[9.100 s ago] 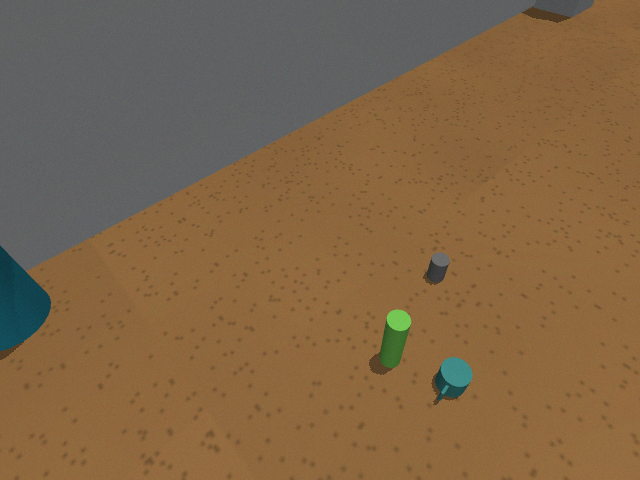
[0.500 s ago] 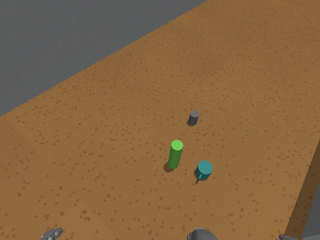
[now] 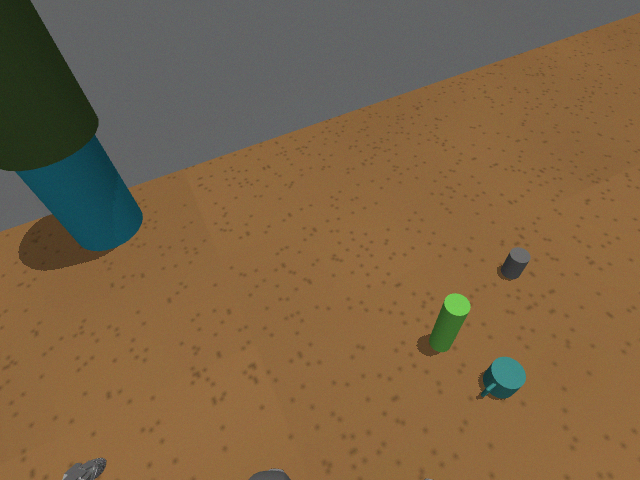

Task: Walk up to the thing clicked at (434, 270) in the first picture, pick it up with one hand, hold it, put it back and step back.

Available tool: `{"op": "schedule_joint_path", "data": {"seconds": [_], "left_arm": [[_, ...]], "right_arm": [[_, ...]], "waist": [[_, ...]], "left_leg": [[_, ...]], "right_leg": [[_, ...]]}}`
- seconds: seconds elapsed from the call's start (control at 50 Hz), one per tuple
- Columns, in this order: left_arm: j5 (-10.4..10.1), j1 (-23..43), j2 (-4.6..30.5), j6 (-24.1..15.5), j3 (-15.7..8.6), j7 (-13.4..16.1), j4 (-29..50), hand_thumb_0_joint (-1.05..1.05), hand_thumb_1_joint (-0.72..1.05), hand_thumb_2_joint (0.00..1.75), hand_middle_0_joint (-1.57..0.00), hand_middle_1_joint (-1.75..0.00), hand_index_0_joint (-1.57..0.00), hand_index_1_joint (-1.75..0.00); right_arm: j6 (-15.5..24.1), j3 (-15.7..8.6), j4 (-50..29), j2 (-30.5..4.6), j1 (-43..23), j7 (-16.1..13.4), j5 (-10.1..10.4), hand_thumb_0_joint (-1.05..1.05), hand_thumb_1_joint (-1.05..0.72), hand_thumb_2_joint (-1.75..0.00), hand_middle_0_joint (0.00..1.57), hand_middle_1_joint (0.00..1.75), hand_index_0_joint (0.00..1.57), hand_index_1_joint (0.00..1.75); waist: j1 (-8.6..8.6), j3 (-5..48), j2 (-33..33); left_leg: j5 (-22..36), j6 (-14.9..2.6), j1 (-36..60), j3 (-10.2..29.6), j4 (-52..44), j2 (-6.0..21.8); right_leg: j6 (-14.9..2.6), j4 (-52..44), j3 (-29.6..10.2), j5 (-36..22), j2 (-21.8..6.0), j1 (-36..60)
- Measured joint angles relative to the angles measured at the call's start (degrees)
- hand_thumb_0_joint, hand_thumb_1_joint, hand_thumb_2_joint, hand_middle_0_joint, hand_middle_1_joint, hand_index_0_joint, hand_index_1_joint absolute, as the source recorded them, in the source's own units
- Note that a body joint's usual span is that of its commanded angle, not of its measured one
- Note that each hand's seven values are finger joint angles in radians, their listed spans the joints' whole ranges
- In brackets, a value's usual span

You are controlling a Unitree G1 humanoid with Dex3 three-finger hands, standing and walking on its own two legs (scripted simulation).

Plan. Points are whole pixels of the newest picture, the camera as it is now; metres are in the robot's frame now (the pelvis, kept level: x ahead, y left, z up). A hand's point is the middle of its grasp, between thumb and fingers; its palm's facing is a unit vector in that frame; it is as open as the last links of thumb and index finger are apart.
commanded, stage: walk up
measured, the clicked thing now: (515, 263) +0.90 -0.60 -0.71
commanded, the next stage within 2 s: stand in 1.56 s
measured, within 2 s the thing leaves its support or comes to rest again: neither
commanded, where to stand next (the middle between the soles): +0.07 +0.04 m, yaw +20 degrees
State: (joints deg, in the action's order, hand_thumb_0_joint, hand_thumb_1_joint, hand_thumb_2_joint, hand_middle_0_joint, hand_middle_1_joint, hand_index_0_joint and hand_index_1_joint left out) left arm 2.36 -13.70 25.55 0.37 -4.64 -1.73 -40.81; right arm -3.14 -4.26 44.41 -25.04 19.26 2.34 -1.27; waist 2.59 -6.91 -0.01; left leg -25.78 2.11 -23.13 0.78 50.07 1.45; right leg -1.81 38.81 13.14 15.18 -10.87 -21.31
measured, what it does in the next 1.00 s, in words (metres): steps on the spot, turning left: left foot, then right foot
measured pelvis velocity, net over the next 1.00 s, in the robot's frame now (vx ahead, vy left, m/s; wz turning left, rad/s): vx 0.02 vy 0.02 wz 0.39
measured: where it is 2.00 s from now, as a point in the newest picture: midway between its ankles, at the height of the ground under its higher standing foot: outside the picture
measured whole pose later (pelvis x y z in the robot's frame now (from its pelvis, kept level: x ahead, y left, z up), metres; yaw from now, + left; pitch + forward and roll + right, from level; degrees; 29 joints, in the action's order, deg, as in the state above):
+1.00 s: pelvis +0.02 +0.02 -0.01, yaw +22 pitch -1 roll +0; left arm -0.2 -12.9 23.2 1.5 -1.8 -0.5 -51.8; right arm 2.3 -0.8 51.8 -21.5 11.3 -0.7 -0.6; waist 0.8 -5.6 2.8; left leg -18.8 0.0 -20.2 2.5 40.4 -1.2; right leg -1.4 43.2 0.6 27.0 -4.6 -19.0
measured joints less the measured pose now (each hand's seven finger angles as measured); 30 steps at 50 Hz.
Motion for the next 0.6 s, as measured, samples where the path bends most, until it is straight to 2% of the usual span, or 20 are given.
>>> {"op": "schedule_joint_path", "data": {"seconds": [0.06,0.1,0.12,0.16,0.2,0.26,0.32,0.4,0.44,0.46,0.48,0.5,0.54,0.6], "left_arm": [[-0.5,-0.3,1.3,1.0,-0.2,-0.4,-1.3,0.00,0.90,0.90,-0.21,-0.30,-0.20,-0.30],[-1.0,-0.4,2.2,1.9,-0.6,-0.2,-2.6,0.00,0.90,0.90,-0.21,-0.30,-0.20,-0.30],[-1.3,-0.8,2.1,2.5,-0.7,-0.1,-3.5,0.01,0.90,0.90,-0.21,-0.30,-0.20,-0.30],[-1.5,-1.2,1.4,3.3,-0.1,0.3,-5.4,0.01,0.90,0.90,-0.21,-0.30,-0.20,-0.30],[-1.8,-0.9,0.8,3.1,0.5,0.3,-6.3,0.01,0.91,0.90,-0.21,-0.30,-0.20,-0.30],[-2.1,-1.1,-0.2,2.1,1.0,0.3,-6.3,0.01,0.91,0.90,-0.21,-0.30,-0.20,-0.30],[-1.9,-1.1,-1.0,1.7,1.5,0.5,-6.8,0.01,0.90,0.90,-0.21,-0.30,-0.20,-0.30],[-1.9,-1.0,-1.5,0.9,1.8,1.0,-7.1,0.01,0.90,0.90,-0.21,-0.30,-0.20,-0.30],[-1.9,-0.9,-1.7,0.1,1.7,1.2,-7.1,0.01,0.90,0.90,-0.21,-0.30,-0.20,-0.30],[-1.7,-0.5,-2.4,-0.4,1.7,1.5,-7.4,0.01,0.90,0.90,-0.21,-0.30,-0.20,-0.30],[-1.3,-0.3,-3.1,-0.9,1.8,1.6,-7.5,0.01,0.90,0.90,-0.21,-0.30,-0.20,-0.30],[-1.0,-0.4,-3.3,-1.2,2.1,1.5,-7.3,0.01,0.90,0.90,-0.21,-0.30,-0.20,-0.30],[-0.6,-0.5,-3.1,-1.5,2.4,1.1,-7.1,0.00,0.90,0.90,-0.21,-0.30,-0.20,-0.30],[-0.5,-0.6,-3.6,-1.6,2.6,1.1,-7.1,0.00,0.90,0.90,-0.21,-0.30,-0.20,-0.30]], "right_arm": [[1.1,-0.2,0.8,-0.2,0.7,-0.2,0.3,0.01,-0.90,-0.90,0.21,0.30,0.20,0.30],[1.8,-0.4,1.5,0.4,0.4,-0.6,-0.1,0.01,-0.90,-0.90,0.21,0.30,0.20,0.30],[1.8,-0.2,1.3,0.6,0.5,-0.8,-0.5,0.01,-0.90,-0.90,0.21,0.30,0.20,0.30],[2.0,0.3,1.0,0.7,0.8,-1.1,-0.8,0.01,-0.90,-0.90,0.21,0.30,0.20,0.30],[2.1,0.7,1.1,0.9,0.9,-1.6,-0.6,0.01,-0.90,-0.90,0.21,0.30,0.20,0.30],[2.8,1.3,0.9,0.9,0.2,-2.4,0.1,0.01,-0.90,-0.90,0.21,0.30,0.20,0.30],[3.5,1.4,0.2,0.7,-0.9,-2.8,0.3,0.01,-0.90,-0.90,0.21,0.30,0.20,0.30],[3.6,1.7,-1.1,0.5,-2.9,-2.9,0.1,0.01,-0.90,-0.90,0.21,0.30,0.20,0.30],[3.3,1.8,-1.6,0.3,-4.0,-2.9,0.3,0.01,-0.90,-0.90,0.21,0.30,0.20,0.30],[3.1,1.8,-1.5,0.0,-4.9,-3.0,0.6,0.01,-0.90,-0.90,0.21,0.30,0.20,0.30],[2.7,1.7,-1.1,-0.1,-5.6,-3.2,0.9,0.01,-0.90,-0.90,0.21,0.30,0.20,0.30],[2.4,1.6,-0.6,0.2,-6.2,-3.4,1.1,0.01,-0.90,-0.90,0.21,0.30,0.20,0.30],[2.1,2.1,0.4,1.4,-6.8,-3.6,0.9,0.01,-0.90,-0.90,0.21,0.30,0.20,0.30],[2.7,2.2,1.3,1.3,-6.9,-2.7,0.9,0.01,-0.90,-0.90,0.21,0.30,0.20,0.30]], "waist": [[-0.24,0.8,1.4],[-0.28,0.5,4.5],[-0.41,1.0,5.3],[-2.06,2.2,4.9],[-3.06,2.5,4.6],[-2.62,2.3,4.4],[-2.29,1.8,3.5],[-2.01,1.7,1.5],[-1.61,1.6,0.3],[-1.38,1.0,-1.6],[-1.39,0.6,-3.4],[-1.22,0.6,-3.9],[-0.18,0.7,-2.5],[0.16,0.7,-2.2]], "left_leg": [[3.0,-1.53,4.0,-2.2,-8.4,-0.7],[5.2,-2.53,4.8,-2.8,-8.7,-3.0],[4.8,-2.90,4.6,-2.8,-8.0,-3.5],[4.6,-3.74,3.8,-0.6,-7.6,-3.7],[5.7,-3.94,3.9,1.7,-9.0,-4.2],[7.1,-3.78,3.9,3.1,-10.8,-5.0],[7.3,-3.74,3.5,4.4,-10.7,-5.6],[6.3,-3.27,1.6,6.0,-8.2,-6.0],[5.3,-2.73,0.2,6.7,-5.9,-6.1],[4.6,-2.42,-0.3,7.6,-4.3,-5.3],[4.7,-2.97,-0.9,8.8,-2.5,-5.0],[2.2,-3.50,-1.8,9.0,-0.3,-5.4],[-3.3,-3.46,-3.5,6.3,5.2,-6.5],[-2.6,-3.34,-4.4,3.8,8.1,-5.7]], "right_leg": [[1.08,3.4,2.0,1.8,-1.7,-1.0],[1.25,8.2,-0.1,6.7,-3.5,-2.4],[1.73,11.1,-2.8,10.1,-2.5,-3.6],[1.98,16.8,-6.6,13.9,1.2,-5.5],[1.80,20.1,-9.0,13.3,3.6,-6.6],[1.39,20.3,-11.0,10.8,4.9,-7.3],[1.32,17.7,-11.8,11.5,5.6,-6.1],[0.65,11.9,-11.7,12.0,7.1,-3.1],[0.19,5.1,-11.4,8.4,8.3,-0.1],[0.80,3.9,-10.6,6.3,9.3,0.7],[1.26,3.7,-9.4,6.0,9.9,1.3],[1.48,3.9,-8.8,6.2,9.7,1.5],[1.14,3.9,-9.2,6.5,7.7,1.9],[1.34,0.9,-8.6,5.4,5.4,3.9]]}}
